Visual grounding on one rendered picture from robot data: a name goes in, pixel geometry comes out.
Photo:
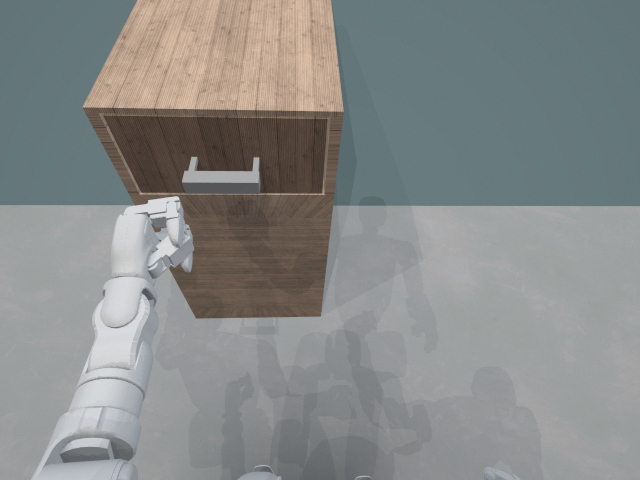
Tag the cabinet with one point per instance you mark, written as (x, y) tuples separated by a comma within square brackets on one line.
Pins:
[(255, 255)]

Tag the left robot hand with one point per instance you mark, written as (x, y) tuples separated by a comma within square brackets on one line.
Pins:
[(134, 240)]

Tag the drawer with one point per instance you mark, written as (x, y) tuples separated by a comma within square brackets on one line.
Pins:
[(158, 148)]

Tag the robot left forearm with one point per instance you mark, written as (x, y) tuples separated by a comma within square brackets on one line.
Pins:
[(102, 422)]

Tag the handle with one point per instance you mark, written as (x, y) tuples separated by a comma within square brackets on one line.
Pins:
[(221, 182)]

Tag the left robot upper arm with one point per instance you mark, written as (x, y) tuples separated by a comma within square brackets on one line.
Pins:
[(113, 469)]

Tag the left robot shin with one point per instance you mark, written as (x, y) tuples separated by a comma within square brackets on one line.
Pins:
[(263, 468)]

